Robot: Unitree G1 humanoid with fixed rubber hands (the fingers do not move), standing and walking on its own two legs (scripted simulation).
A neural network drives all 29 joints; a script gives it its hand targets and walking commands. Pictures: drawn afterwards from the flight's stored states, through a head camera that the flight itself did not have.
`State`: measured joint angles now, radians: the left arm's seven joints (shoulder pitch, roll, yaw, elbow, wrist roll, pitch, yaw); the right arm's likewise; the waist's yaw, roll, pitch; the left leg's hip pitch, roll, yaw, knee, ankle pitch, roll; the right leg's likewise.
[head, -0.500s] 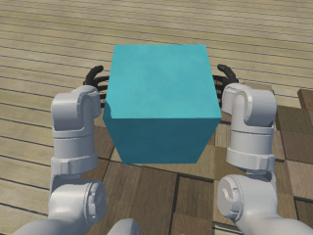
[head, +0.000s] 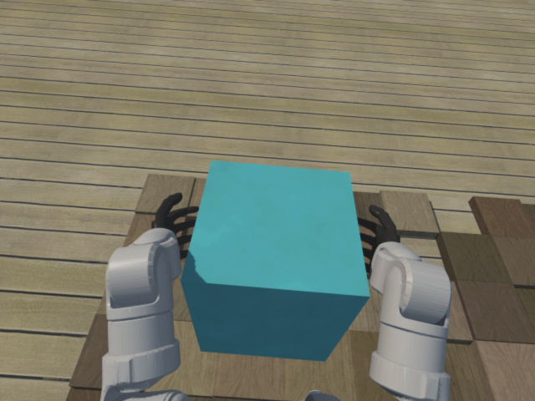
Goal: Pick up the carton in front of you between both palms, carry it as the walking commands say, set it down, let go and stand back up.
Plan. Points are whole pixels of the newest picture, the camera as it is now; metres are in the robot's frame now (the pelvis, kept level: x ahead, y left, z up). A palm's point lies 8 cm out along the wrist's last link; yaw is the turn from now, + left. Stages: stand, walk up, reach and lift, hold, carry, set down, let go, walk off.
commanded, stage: carry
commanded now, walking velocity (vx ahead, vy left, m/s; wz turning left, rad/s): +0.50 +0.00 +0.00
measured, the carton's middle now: (271, 266) +0.32 -0.01 +0.00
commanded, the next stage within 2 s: none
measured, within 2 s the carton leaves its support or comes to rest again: neither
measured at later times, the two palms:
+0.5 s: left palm (183, 101) +0.57 +0.14 +0.12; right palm (347, 96) +0.60 -0.16 +0.12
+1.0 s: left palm (199, 17) +0.96 +0.16 +0.10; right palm (315, 24) +0.95 -0.14 +0.10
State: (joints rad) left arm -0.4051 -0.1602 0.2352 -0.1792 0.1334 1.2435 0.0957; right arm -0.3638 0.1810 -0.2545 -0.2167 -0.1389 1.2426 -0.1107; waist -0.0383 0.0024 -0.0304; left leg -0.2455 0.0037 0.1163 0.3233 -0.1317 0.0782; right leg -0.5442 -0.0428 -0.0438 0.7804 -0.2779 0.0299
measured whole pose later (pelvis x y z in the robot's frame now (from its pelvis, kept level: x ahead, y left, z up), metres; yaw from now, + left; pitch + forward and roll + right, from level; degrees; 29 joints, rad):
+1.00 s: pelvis +0.58 +0.01 -0.01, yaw +2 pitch +6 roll +0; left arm -0.71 0.00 0.25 0.05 0.07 1.22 0.12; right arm -0.69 0.02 -0.21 0.08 -0.03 1.18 -0.14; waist -0.08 -0.03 0.00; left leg -0.16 -0.04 0.11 0.47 -0.31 0.09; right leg -0.64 -0.02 -0.07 0.57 0.04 -0.04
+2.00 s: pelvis +1.23 +0.01 -0.04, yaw +1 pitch +3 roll +2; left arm -0.20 -0.13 0.15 -0.38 0.12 1.27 0.08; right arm -0.22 0.14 -0.10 -0.34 -0.11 1.26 -0.10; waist -0.03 -0.02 -0.18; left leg 0.03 0.02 0.14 0.38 -0.46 -0.04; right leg -0.44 -0.08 -0.13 0.40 0.03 0.01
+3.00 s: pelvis +1.87 -0.02 -0.07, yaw +2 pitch +5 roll -1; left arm -0.38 -0.15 0.21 -0.26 0.13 1.18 0.11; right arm -0.38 0.16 -0.22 -0.24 -0.12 1.17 -0.09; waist -0.02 -0.01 -0.04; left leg -0.04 0.00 0.14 0.45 -0.44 0.04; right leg -0.50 0.00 -0.18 0.41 0.03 -0.01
